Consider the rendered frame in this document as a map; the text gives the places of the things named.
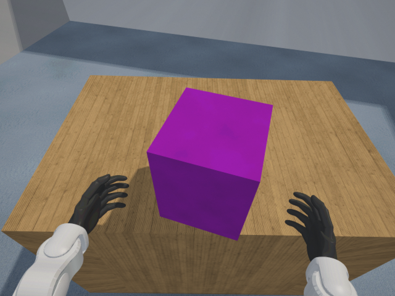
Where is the right robot hand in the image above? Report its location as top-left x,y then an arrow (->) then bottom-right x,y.
285,192 -> 338,262

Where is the left robot forearm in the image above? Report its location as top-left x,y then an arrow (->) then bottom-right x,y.
12,223 -> 89,296

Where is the carton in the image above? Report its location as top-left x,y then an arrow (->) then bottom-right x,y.
147,88 -> 273,241

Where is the left robot hand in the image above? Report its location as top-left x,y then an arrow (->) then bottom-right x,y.
68,174 -> 129,234

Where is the right robot forearm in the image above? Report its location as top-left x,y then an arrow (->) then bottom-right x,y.
304,257 -> 358,296

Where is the pedestal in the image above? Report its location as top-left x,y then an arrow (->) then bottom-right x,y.
1,75 -> 395,295

